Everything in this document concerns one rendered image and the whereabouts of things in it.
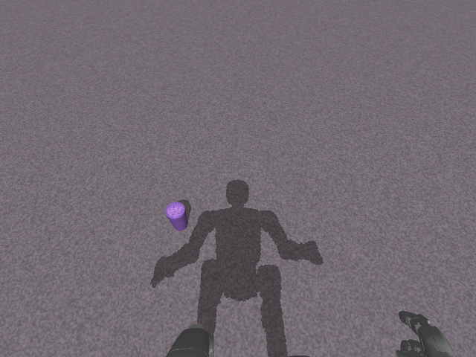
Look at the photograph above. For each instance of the cup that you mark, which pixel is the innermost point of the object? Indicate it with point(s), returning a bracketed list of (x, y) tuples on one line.
[(176, 213)]

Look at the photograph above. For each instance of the right robot hand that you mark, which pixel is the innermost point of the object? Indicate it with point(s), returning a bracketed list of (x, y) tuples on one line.
[(432, 343)]

